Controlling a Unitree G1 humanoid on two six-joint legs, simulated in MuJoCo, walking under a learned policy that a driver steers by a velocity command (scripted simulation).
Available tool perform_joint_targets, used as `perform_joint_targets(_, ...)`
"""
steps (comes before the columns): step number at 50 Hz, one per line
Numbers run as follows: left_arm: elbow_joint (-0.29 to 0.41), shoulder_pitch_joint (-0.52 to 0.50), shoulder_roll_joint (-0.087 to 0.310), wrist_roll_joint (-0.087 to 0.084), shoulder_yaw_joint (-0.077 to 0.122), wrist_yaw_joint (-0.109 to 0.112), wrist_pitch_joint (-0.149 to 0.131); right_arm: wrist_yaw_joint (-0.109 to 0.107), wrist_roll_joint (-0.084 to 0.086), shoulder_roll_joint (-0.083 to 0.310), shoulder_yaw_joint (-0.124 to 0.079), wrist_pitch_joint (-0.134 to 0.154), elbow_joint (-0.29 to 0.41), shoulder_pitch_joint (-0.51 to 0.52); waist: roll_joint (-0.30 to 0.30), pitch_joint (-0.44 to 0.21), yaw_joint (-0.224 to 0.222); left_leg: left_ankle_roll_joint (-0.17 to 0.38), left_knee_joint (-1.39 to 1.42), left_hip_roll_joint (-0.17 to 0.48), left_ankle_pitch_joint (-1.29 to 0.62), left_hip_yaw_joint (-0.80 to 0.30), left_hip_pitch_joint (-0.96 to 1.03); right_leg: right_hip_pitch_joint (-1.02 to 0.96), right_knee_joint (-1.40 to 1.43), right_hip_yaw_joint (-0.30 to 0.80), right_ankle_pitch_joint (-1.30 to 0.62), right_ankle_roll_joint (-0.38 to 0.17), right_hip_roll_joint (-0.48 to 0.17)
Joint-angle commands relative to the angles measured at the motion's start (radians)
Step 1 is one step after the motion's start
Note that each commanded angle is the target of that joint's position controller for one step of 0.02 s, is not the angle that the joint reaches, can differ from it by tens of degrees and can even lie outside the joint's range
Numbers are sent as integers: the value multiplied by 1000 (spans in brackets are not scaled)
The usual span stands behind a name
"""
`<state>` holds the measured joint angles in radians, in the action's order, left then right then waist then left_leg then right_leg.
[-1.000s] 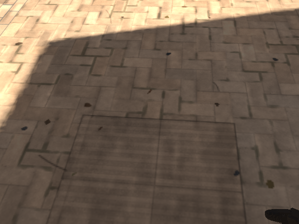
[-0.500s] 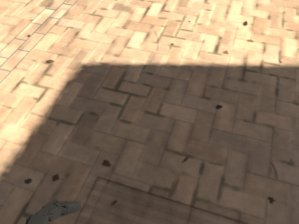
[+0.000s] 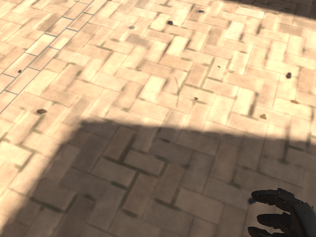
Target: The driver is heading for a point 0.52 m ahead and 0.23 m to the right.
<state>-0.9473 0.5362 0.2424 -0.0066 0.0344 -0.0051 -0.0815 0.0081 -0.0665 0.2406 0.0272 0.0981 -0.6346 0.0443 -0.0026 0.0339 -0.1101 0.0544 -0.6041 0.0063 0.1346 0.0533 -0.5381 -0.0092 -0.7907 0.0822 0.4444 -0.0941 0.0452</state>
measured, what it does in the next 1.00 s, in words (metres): walks ahead, turning right: right foot, then left foot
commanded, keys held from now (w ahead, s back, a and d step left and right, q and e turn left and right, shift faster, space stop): w+e+shift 0.40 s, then shift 0.60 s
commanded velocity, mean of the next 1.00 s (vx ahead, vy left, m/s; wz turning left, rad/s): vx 0.62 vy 0.00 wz -0.53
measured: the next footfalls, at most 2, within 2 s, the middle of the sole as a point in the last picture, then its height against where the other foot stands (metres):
right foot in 0.42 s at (214, 213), level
left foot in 0.82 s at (220, 148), level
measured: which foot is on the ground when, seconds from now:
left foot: down 0.00-0.42, up 0.44-0.80, down 0.82-1.00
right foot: up 0.00-0.40, down 0.42-0.82, up 0.84-1.00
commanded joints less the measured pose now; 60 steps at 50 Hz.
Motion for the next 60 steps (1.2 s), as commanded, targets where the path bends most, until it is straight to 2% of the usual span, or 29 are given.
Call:
perform_joint_targets(1, 142, -117, 142, -12, 30, 9, -5, -18, 2, 206, -100, -10, -57, -400, 113, -299, 224, 144, 306, 405, 504, -698, 865, 768, -615, 5, -119, -38, -72)
perform_joint_targets(3, 153, -198, 109, 6, 27, -13, 12, -14, 7, 128, -86, 1, -88, -349, 38, -103, 180, 109, 354, 336, 209, -428, 610, 735, -534, -6, -186, -27, -128)
perform_joint_targets(5, 163, -194, 60, 28, 22, -31, 49, -12, 26, 88, -76, 16, -130, -373, 61, -42, 124, 78, 399, 298, 107, -265, 472, 685, -507, -11, -177, -10, -162)
perform_joint_targets(7, 209, -263, 34, 34, 16, -46, 76, -6, 51, 84, -77, 32, -159, -375, 80, 10, 98, 62, 454, 296, 46, -151, 434, 749, -481, -26, -203, 3, -195)
perform_joint_targets(9, 257, -356, 33, 38, 8, -61, 82, -3, 51, 74, -75, 41, -175, -369, 77, 56, 87, 38, 483, 249, -98, 3, 398, 780, -419, -64, -312, 8, -195)
perform_joint_targets(13, 319, -492, 55, 29, -5, -90, 74, -10, 47, 128, -85, 50, -189, -363, 33, 110, 75, -2, 533, 178, -326, 211, 364, 647, -86, -184, -534, -31, -144)
perform_joint_targets(16, 319, -506, 86, 28, -1, -93, 67, -25, 51, 202, -97, 38, -198, -428, 49, 73, 65, -32, 412, 198, -891, 258, 532, 533, 36, -286, -533, -81, -39)
perform_joint_targets(18, 278, -343, 140, 24, 19, -76, 65, -40, 43, 269, -115, 1, -183, -415, 109, -38, -36, -35, 152, 236, -1201, 247, 605, 359, 40, -295, -404, -112, 29)
perform_joint_targets(19, 230, -163, 180, 24, 41, -63, 65, -43, 36, 292, -124, -20, -164, -372, 124, -122, -125, -18, -81, 259, -1231, 224, 561, 174, 37, -265, -330, -139, 50)
perform_joint_targets(20, 165, 27, 227, 25, 72, -41, 64, -36, 29, 290, -126, -34, -148, -346, 84, -201, -191, -12, -391, 244, -1040, 202, 435, -67, 105, -198, -256, -162, 69)
perform_joint_targets(21, 159, -37, 272, 6, 101, -15, 78, -20, 37, 200, -113, -29, -141, -328, -135, -120, -125, -49, -797, 37, -36, 186, 168, -179, 212, -2, -290, -182, -27)
perform_joint_targets(22, 218, -145, 410, 59, 115, -18, 86, -16, 58, 123, -83, -13, -25, -474, -296, -262, 59, -101, -1146, -67, 394, 39, -218, -435, 306, 567, -571, -390, -320)
perform_joint_targets(23, 254, -132, 361, 41, 117, -9, 83, -25, 51, 159, -75, 11, -11, -376, -59, -341, -14, -89, -1132, -19, 301, -111, -285, -424, 442, 670, -576, -401, -360)
perform_joint_targets(25, 208, -198, 241, 25, 80, 12, 61, -30, 47, 141, -64, 13, -25, -348, 107, -70, 105, -84, -903, 80, 232, -99, -192, -38, 457, 428, -789, -299, -306)
perform_joint_targets(26, 218, -238, 210, 22, 67, 14, 45, -30, 33, 135, -63, -7, -42, -354, 122, -29, 133, -85, -840, 98, 238, -97, -107, 101, 450, 328, -928, -265, -270)
perform_joint_targets(27, 215, -250, 175, 11, 53, 12, 32, -26, 21, 134, -63, -34, -53, -375, 121, -16, 159, -92, -761, 112, 237, -95, -20, 207, 471, 245, -1026, -233, -230)
perform_joint_targets(29, 195, -234, 180, 10, 49, 1, 12, -17, 25, 117, -60, -64, -46, -360, 89, -31, 172, -96, -587, 106, 227, -65, 56, 281, 492, 137, -1157, -201, -173)
perform_joint_targets(33, 172, -236, 154, 9, 42, -5, 11, -8, 46, 57, -40, -62, -38, -288, -22, -76, 135, -55, -213, 40, -81, 12, 107, 207, 476, -34, -1207, -72, -47)
perform_joint_targets(37, 134, -157, 132, 8, 32, 6, 19, -11, 46, 66, -40, -46, -40, -198, -47, -72, 59, -32, 1, -10, -277, 29, 123, 62, 445, -29, -1086, -23, -76)
perform_joint_targets(40, 133, -211, 165, 18, 40, 24, 26, -20, 31, 126, -63, -24, -110, -384, -84, -84, 150, 8, 83, -26, -209, -17, 262, 25, 271, 18, -1139, -6, -131)
perform_joint_targets(41, 135, -237, 169, 10, 40, 24, 29, -23, 28, 137, -68, -9, -146, -477, -40, -93, 204, 21, 187, -2, -375, -29, 363, 42, 126, -7, -1037, 7, -92)
perform_joint_targets(42, 151, -183, 143, 5, 36, 25, 30, -26, 26, 200, -80, 2, -155, -524, 98, -166, 190, 82, 107, 174, -958, -181, 518, 142, -137, -44, -610, 30, 10)
perform_joint_targets(43, 115, 34, 39, -22, 20, 26, 45, -22, 35, 203, -76, -9, -141, -494, 280, -335, 96, 295, 88, 436, -1327, -497, 701, 321, -422, -14, 210, 70, 154)
perform_joint_targets(44, 76, 16, 105, 17, 24, 30, 62, -14, 67, 167, -71, -27, -121, -454, 122, -337, 106, 298, 166, 398, -1107, -535, 606, 332, -469, 81, 158, 63, 129)
perform_joint_targets(46, 93, -132, 125, 35, 26, 25, 84, -20, 64, 73, -44, -46, -103, -299, 14, -148, 80, 234, 264, 304, -604, -386, 392, 369, -400, 69, 72, 77, 53)
perform_joint_targets(49, 74, -141, 85, 33, 12, 13, 128, -27, 46, 79, -37, -59, -132, -287, 95, -101, 62, 145, 353, 197, -305, -241, 226, 235, -211, 5, 21, 98, 27)
perform_joint_targets(53, 48, -181, 73, 27, -2, 23, 148, -25, 40, 122, -50, -72, -166, -314, 126, -95, 89, 121, 410, 178, 75, -243, 227, 218, 12, -48, 17, 90, 3)
perform_joint_targets(56, 29, -196, 87, 22, -3, 24, 146, -25, 46, 140, -62, -95, -178, -309, 147, -72, 97, 103, 455, 182, 303, -274, 205, 202, 112, -79, -26, 70, -3)
perform_joint_targets(60, -18, -155, 56, 27, -15, 32, 120, -34, 58, 123, -67, -121, -204, -308, 95, -18, 83, 34, 453, 160, 410, -258, 141, 116, 377, -68, -155, 15, -22)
